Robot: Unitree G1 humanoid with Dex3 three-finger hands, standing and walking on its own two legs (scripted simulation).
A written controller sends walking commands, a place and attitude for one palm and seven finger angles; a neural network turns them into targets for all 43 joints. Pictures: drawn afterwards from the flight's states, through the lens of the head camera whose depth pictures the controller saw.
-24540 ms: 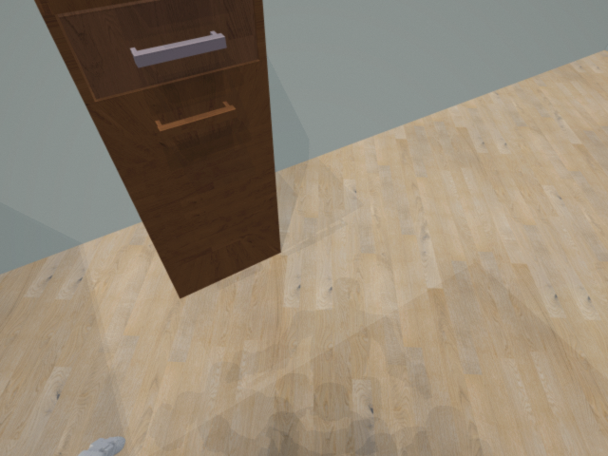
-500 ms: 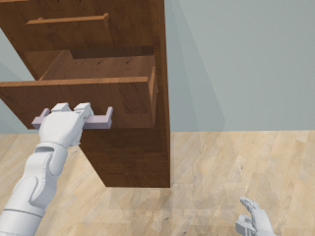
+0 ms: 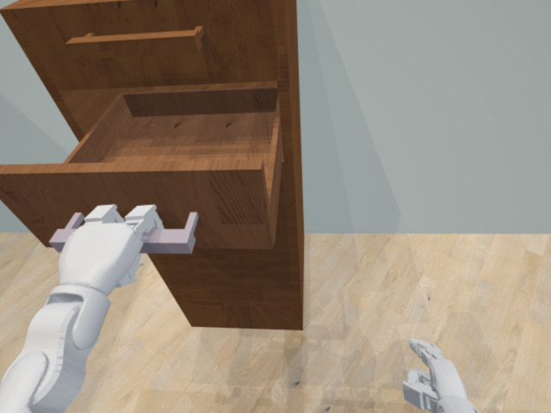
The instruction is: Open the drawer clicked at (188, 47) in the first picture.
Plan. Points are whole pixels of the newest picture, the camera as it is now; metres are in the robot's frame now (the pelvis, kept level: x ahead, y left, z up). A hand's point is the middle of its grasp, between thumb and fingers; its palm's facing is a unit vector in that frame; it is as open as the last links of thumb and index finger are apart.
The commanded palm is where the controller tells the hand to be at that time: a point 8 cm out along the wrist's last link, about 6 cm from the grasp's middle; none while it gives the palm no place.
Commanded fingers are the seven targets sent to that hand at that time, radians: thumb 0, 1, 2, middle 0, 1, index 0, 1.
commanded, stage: pull the drawer open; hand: left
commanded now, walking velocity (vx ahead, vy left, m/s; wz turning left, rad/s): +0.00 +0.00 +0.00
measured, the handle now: (128, 229) +0.31 +0.25 +0.14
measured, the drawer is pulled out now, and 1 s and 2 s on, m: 0.23 0.30 0.30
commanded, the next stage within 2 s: open the thumb to release the handle in 1.18 s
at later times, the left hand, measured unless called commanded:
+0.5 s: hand (108, 311) +0.20 +0.24 +0.11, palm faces +0.08 -0.10 -0.99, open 5.7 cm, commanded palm +0.16 +0.25 +0.17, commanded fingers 0.00 0.90 0.90 -0.40 -1.35 -0.40 -1.35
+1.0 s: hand (103, 323) +0.18 +0.24 +0.11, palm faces +0.07 -0.12 -0.99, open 5.7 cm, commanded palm +0.12 +0.24 +0.17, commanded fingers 0.00 0.90 0.90 -0.40 -1.35 -0.40 -1.35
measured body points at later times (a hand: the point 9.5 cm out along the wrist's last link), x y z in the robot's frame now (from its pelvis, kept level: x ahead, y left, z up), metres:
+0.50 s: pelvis +0.00 +0.00 +0.00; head -0.02 -0.04 +0.45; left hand +0.19 +0.24 +0.16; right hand +0.22 -0.21 -0.09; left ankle -0.01 +0.10 -0.74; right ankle +0.00 -0.10 -0.74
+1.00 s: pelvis +0.01 +0.01 +0.00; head -0.01 -0.03 +0.45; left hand +0.17 +0.24 +0.17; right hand +0.22 -0.22 -0.08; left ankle -0.01 +0.10 -0.74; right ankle +0.00 -0.10 -0.74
